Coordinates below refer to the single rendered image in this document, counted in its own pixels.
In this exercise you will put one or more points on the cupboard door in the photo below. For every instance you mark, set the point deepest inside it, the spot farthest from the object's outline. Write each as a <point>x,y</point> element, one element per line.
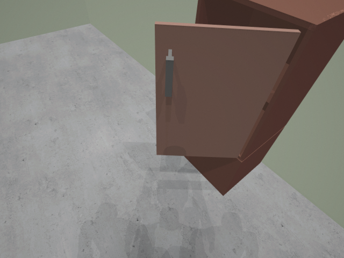
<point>222,78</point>

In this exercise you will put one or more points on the handle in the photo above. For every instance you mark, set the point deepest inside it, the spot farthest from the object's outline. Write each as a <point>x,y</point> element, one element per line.
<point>169,74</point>

